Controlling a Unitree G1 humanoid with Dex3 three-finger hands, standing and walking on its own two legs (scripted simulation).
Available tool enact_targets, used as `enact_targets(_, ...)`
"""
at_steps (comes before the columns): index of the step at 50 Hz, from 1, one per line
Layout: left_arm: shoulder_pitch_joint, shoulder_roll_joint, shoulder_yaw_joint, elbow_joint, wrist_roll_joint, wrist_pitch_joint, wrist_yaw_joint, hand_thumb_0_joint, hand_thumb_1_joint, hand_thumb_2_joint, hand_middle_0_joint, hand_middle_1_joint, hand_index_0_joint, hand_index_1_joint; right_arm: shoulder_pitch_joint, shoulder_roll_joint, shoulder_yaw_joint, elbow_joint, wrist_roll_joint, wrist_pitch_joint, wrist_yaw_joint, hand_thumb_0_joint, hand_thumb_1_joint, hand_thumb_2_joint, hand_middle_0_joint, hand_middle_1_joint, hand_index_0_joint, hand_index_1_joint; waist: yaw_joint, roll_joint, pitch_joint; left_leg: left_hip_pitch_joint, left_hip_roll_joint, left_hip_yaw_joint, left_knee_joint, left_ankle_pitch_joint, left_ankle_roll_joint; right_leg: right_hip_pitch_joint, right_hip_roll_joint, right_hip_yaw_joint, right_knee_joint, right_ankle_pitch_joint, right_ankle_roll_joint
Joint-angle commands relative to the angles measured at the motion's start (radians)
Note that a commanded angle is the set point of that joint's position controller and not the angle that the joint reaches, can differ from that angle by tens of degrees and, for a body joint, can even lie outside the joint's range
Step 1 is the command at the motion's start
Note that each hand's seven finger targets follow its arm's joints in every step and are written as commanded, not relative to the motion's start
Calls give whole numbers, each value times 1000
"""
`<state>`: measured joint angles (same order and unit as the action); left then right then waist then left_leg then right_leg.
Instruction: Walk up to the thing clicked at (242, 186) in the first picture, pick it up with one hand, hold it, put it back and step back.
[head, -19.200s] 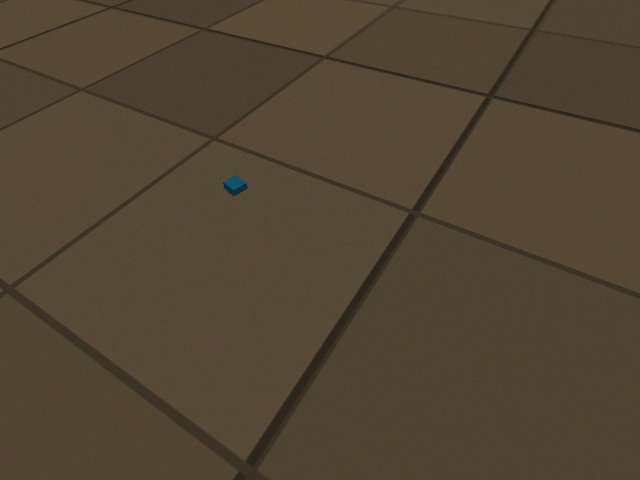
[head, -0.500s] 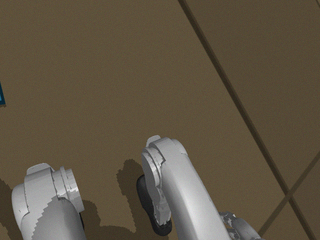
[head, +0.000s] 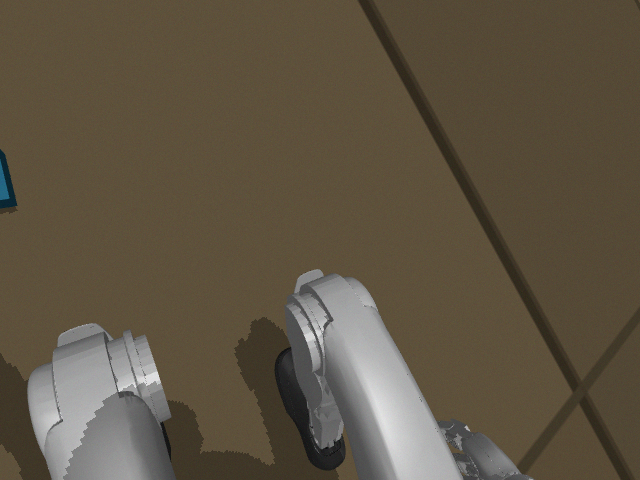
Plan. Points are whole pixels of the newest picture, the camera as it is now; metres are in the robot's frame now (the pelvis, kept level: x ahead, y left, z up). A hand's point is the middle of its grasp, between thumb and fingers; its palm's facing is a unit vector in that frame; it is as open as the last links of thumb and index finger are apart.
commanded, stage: approach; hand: left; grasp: from above
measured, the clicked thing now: out of the picture +0.52 +0.34 -0.31
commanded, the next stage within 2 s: close in in 0.72 s
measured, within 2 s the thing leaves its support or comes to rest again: neither
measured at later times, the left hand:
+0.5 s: hand out of the picture +0.52 +0.34 -0.16, palm faces -0.41 -0.06 -0.91, open 11.7 cm
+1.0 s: hand out of the picture +0.50 +0.34 -0.18, palm faces -0.46 -0.08 -0.88, open 12.0 cm
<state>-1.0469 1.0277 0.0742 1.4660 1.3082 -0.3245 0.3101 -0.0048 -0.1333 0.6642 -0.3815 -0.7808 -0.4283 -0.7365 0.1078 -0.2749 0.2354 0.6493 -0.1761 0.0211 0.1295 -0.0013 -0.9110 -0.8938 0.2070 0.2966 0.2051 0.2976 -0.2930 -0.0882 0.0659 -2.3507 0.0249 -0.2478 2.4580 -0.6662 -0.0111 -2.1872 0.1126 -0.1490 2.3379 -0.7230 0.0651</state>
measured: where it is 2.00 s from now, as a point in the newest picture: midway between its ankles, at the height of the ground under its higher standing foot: (241, 456)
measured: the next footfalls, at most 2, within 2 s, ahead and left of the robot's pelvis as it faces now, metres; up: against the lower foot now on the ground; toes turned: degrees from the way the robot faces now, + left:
none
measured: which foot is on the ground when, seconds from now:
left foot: down 0.00-1.00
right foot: down 0.00-1.00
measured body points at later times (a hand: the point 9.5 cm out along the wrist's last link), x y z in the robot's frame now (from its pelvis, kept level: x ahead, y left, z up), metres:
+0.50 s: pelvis +0.00 +0.00 +0.00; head +0.26 +0.12 +0.35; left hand +0.53 +0.34 -0.11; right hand +0.05 -0.26 -0.07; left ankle +0.07 +0.13 -0.29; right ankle +0.10 -0.12 -0.29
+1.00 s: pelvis +0.00 +0.00 +0.00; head +0.27 +0.12 +0.34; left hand +0.52 +0.34 -0.13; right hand +0.06 -0.26 -0.07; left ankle +0.07 +0.13 -0.29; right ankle +0.10 -0.12 -0.29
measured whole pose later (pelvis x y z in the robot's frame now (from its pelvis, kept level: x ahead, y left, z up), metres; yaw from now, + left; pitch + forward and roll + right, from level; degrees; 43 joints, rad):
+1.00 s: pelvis +0.00 +0.00 +0.00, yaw +0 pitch +31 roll -13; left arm -1.19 1.04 -0.02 1.52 1.28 -0.26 0.28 0.00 -0.20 0.78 -0.29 -0.92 -0.35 -0.86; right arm 0.11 -0.29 0.29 0.60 -0.17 0.04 0.10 0.00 -0.90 -0.89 0.21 0.30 0.21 0.30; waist -0.36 -0.09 0.09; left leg -2.36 0.03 -0.25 2.45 -0.66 -0.02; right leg -2.21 0.11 -0.15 2.33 -0.71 0.06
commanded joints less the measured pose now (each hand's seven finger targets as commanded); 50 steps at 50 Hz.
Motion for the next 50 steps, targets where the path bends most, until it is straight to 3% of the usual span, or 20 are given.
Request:
enact_targets(1, -316, 260, 26, -158, -21, -5, 41, 0, -116, 638, -401, -748, -438, -710, 191, -301, -87, -6, 1, 2, -20, 0, -906, -900, 200, 300, 200, 300, -21, 504, -681, 619, 33, 91, -245, 205, 27, 248, 13, -92, -215, 284, -88)
enact_targets(4, -314, 275, 33, -129, -14, 1, 46, 0, -115, 655, -365, -778, -418, -725, 200, -299, -83, -1, 1, 1, -20, 0, -897, -889, 200, 300, 200, 300, -19, 502, -669, 593, 29, 100, -240, 204, 28, 252, 13, -89, -214, 286, -88)
enact_targets(5, -315, 253, 13, -98, -19, 6, 43, 0, -132, 655, -339, -805, -398, -745, 188, -293, -82, -5, 3, 0, -20, 0, -897, -889, 200, 300, 200, 300, -21, 492, -637, 574, 31, 101, -238, 185, 30, 230, 14, -85, -218, 272, -90)
enact_targets(7, -386, 243, -3, -148, -15, -1, 46, 0, -148, 670, -327, -821, -386, -761, 204, -301, -78, 0, -1, 0, -23, 0, -897, -889, 200, 300, 200, 300, -54, 509, -655, 594, 31, 96, -239, 176, 29, 238, 12, -92, -221, 270, -87)
enact_targets(13, -480, 169, -78, -130, -22, 15, 51, 0, -147, 674, -314, -846, -380, -779, 214, -304, -67, 6, -3, -7, -33, 0, -895, -888, 200, 300, 200, 300, -94, 537, -665, 601, 34, 91, -235, 165, 25, 218, 13, -96, -218, 279, -89)
enact_targets(18, -493, 193, -78, -60, -3, 74, 61, 0, -139, 668, -329, -840, -392, -776, 226, -307, -54, -7, 1, 3, -40, 0, -896, -889, 200, 300, 200, 300, -94, 555, -658, 600, 31, 102, -245, 196, 26, 233, 14, -90, -224, 308, -91)
enact_targets(20, -481, 237, -57, -36, 2, 104, 60, 0, -153, 672, -319, -842, -381, -778, 223, -307, -48, -22, 8, 6, -42, 0, -896, -889, 200, 300, 200, 300, -77, 560, -652, 574, 28, 112, -251, 205, 26, 244, 12, -84, -224, 315, -94)
enact_targets(22, -452, 264, -46, -45, 4, 132, 42, 0, -169, 686, -318, -838, -374, -781, 214, -309, -43, -41, 12, 15, -43, 0, -896, -889, 200, 300, 200, 300, -63, 561, -704, 597, 30, 116, -243, 244, 32, 275, 15, -75, -226, 339, -93)
enact_targets(23, -411, 253, -48, -30, -12, 148, 30, 0, -167, 683, -313, -848, -374, -786, 205, -306, -41, -53, 18, 21, -42, 0, -896, -889, 200, 300, 200, 300, -53, 541, -703, 586, 29, 116, -246, 256, 35, 279, 15, -71, -226, 343, -93)
enact_targets(26, -347, 244, -47, -12, -54, 170, -14, 0, -197, 702, -303, -843, -356, -790, 202, -309, -36, -71, 26, 33, -46, 0, -896, -889, 200, 300, 200, 300, -67, 465, -661, 530, 27, 110, -252, 252, 44, 306, 15, -73, -235, 343, -87)
enact_targets(27, -347, 224, -60, -32, -65, 167, -32, 0, -215, 715, -289, -863, -343, -809, 203, -303, -36, -73, 28, 35, -46, 0, -897, -889, 200, 300, 200, 300, -74, 462, -643, 521, 30, 109, -255, 227, 44, 307, 17, -69, -238, 322, -87)
enact_targets(30, -374, 254, -43, -113, -88, 138, -67, 0, -193, 703, -298, -871, -360, -808, 211, -309, -35, -82, 28, 40, -50, 0, -896, -889, 200, 300, 200, 300, -71, 446, -651, 476, 30, 114, -242, 178, 43, 337, 18, -61, -246, 280, -88)
enact_targets(32, -403, 245, -36, -167, -97, 107, -76, 0, -198, 716, -299, -872, -357, -813, 222, -319, -43, -84, 24, 41, -55, 0, -898, -889, 200, 300, 200, 300, -88, 454, -665, 505, 28, 113, -229, 177, 38, 324, 14, -70, -257, 272, -90)
enact_targets(34, -425, 241, -31, -218, -100, 76, -74, 0, -195, 723, -308, -865, -362, -811, 231, -314, -42, -73, 18, 39, -55, 0, -899, -889, 200, 300, 200, 300, -83, 490, -674, 538, 29, 111, -233, 177, 32, 318, 13, -69, -255, 268, -91)
enact_targets(38, -431, 219, -42, -186, -83, 39, -43, 0, -198, 768, -302, -888, -351, -838, 238, -311, -40, -59, 10, 36, -55, 0, -899, -890, 200, 300, 200, 300, -100, 481, -647, 538, 28, 105, -227, 164, 33, 295, 13, -81, -255, 262, -88)
enact_targets(41, -479, 263, -33, -188, -61, 36, -10, 0, -170, 795, -316, -921, -368, -868, 233, -313, -34, -50, 8, 34, -54, 0, -900, -890, 200, 300, 200, 300, -82, 532, -689, 573, 29, 107, -233, 176, 33, 288, 13, -80, -246, 277, -87)
enact_targets(46, -431, 186, -83, -68, -46, 61, 8, 0, -258, 780, -239, -936, -298, -875, 233, -309, -28, -36, 3, 26, -49, 0, -900, -893, 200, 300, 200, 300, -112, 496, -621, 569, 33, 97, -230, 196, 36, 255, 16, -91, -240, 297, -87)
enact_targets(50, -441, 232, -69, -72, -44, 73, 9, 0, -256, 818, -249, -948, -302, -894, 221, -316, -20, -49, 0, 22, -47, 0, -900, -893, 200, 300, 200, 300, -102, 511, -646, 583, 34, 99, -227, 236, 36, 283, 15, -89, -233, 328, -87)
